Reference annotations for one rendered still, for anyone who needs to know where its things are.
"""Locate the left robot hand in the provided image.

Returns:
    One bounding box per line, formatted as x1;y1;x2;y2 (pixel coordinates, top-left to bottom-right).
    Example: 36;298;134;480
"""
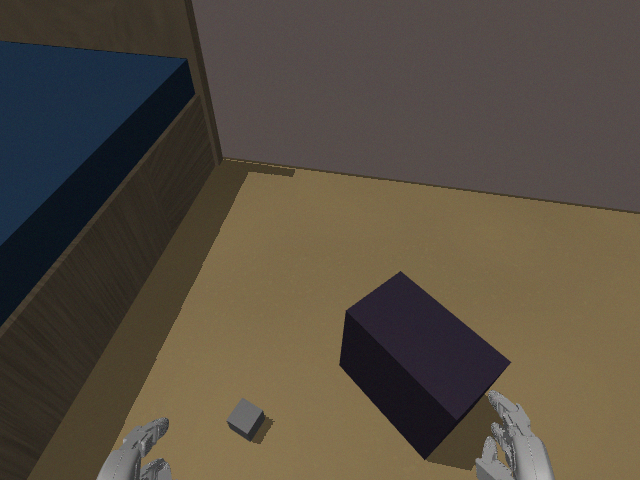
96;417;178;480

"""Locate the right robot hand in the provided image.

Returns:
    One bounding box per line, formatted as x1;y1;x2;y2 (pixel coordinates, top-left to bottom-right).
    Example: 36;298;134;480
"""
475;390;555;480

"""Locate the bed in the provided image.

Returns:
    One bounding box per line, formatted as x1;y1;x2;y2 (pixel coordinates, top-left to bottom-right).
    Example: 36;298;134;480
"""
0;0;223;480

